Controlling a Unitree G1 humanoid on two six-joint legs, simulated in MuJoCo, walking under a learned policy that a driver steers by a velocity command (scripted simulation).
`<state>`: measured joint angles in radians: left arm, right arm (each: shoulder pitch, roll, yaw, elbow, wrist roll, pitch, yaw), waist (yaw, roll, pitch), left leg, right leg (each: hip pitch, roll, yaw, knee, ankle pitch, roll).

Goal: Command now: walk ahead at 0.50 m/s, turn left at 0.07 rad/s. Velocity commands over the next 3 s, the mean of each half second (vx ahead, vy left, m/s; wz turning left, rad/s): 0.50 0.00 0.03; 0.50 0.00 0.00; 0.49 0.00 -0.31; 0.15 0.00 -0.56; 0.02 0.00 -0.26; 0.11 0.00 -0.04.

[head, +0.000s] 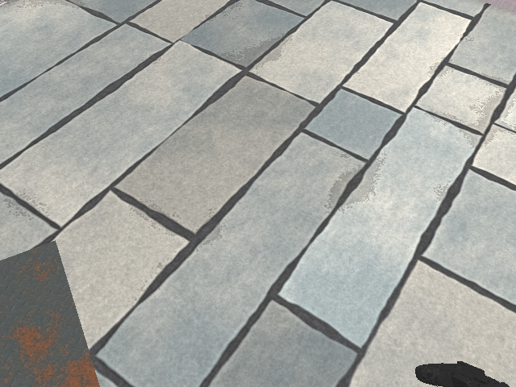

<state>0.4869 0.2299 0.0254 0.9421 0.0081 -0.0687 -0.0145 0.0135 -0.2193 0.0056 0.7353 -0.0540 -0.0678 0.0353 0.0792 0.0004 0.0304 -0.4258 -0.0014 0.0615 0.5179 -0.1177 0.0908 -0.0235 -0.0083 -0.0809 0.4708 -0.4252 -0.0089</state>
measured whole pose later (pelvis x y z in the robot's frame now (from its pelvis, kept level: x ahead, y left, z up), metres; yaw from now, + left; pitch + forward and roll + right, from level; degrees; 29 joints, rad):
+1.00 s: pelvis +0.51 -0.01 +0.01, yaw +0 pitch +0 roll -2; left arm 0.46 0.19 0.03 1.04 0.02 -0.09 0.00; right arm 0.04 -0.20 -0.02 0.88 -0.02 -0.04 0.03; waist 0.07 0.03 0.05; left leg -0.57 0.07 0.05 0.62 -0.04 0.04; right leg 0.09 0.08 -0.08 0.18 -0.28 -0.07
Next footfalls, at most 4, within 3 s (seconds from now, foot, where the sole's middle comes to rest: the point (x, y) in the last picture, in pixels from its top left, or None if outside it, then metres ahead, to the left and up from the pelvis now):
0.54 right None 0.44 -0.09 -0.76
1.08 left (250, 290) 0.73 0.09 -0.76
1.62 right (319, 228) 0.96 -0.10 -0.76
2.26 left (266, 210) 1.01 0.07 -0.76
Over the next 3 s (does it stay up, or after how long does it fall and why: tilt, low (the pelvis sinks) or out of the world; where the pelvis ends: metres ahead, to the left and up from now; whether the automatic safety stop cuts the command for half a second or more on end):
stays up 0.94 0.01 0.01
